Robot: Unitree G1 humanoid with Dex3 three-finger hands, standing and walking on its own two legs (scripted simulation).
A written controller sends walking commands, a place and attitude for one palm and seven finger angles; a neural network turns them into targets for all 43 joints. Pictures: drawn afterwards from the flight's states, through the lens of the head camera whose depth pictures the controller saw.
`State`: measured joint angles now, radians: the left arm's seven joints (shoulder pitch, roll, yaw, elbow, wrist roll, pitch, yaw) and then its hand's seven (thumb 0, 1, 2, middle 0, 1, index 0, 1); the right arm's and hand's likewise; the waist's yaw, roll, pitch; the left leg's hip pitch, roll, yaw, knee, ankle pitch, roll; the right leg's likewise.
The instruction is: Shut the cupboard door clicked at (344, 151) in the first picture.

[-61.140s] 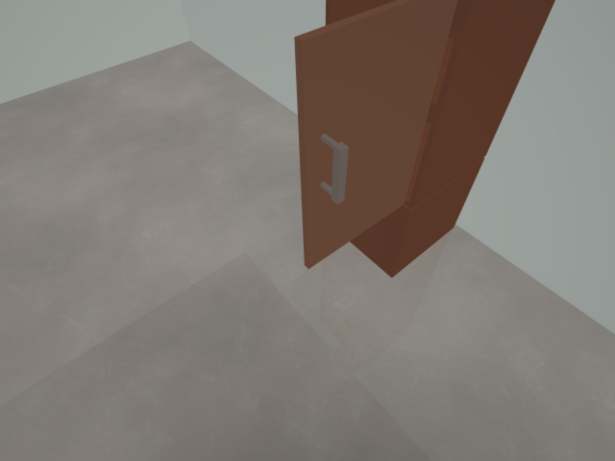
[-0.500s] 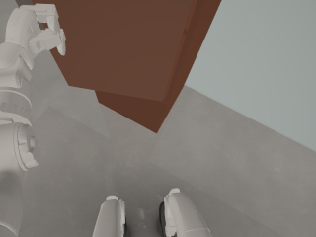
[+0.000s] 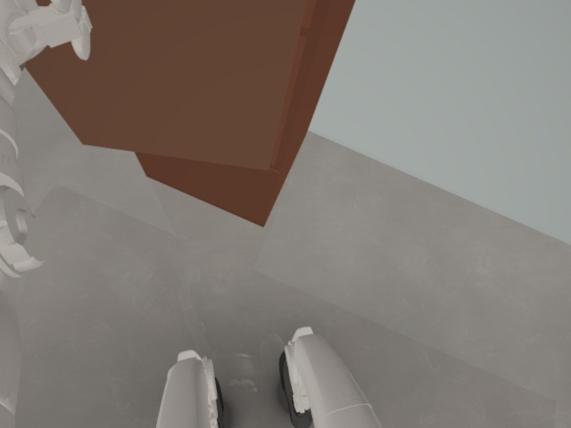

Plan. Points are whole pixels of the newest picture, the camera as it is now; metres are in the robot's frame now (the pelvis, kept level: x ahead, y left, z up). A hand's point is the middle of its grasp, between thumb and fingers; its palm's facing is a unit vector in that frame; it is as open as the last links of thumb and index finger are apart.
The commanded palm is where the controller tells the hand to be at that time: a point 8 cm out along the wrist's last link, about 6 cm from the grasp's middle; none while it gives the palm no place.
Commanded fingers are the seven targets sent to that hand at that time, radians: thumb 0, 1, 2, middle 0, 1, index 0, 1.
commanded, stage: push the door shut along its arc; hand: left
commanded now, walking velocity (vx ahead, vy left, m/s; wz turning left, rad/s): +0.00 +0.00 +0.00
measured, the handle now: out of the picture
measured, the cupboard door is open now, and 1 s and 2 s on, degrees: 18 10 10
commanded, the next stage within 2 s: pull the fist back off the door in 0.16 s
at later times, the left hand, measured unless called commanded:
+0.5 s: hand (104, 1) +0.61 +0.12 +0.12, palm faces +0.10 -0.99 -0.03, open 2.9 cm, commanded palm +0.58 +0.14 +0.11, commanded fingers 0.00 0.90 0.90 -1.30 -1.50 -1.30 -1.50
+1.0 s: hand (118, 55) +0.54 +0.11 +0.11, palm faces +0.06 -1.00 -0.01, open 3.1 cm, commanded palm +0.51 +0.16 +0.11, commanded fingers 0.00 0.90 0.90 -1.30 -1.50 -1.30 -1.50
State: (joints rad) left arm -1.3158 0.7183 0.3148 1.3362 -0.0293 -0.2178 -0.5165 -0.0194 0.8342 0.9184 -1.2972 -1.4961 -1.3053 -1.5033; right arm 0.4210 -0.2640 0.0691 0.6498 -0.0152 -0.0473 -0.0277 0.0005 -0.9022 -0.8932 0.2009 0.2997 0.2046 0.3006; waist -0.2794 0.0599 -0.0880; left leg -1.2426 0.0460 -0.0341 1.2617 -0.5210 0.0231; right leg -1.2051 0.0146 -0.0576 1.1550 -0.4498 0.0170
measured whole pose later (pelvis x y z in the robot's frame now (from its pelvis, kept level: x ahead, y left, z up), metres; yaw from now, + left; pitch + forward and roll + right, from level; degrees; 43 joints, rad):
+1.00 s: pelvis +0.02 -0.02 +0.03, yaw +1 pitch +23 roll -2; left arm -0.95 0.34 0.34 1.16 -0.02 -0.42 -0.01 0.01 0.90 0.90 -1.30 -1.50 -1.30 -1.50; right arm 0.43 -0.28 -0.02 0.63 -0.05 0.03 0.06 0.00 -0.91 -0.89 0.20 0.30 0.20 0.30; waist -0.20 0.04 -0.12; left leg -1.00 0.04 -0.01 1.08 -0.49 0.00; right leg -0.99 0.01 -0.03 1.04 -0.44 0.00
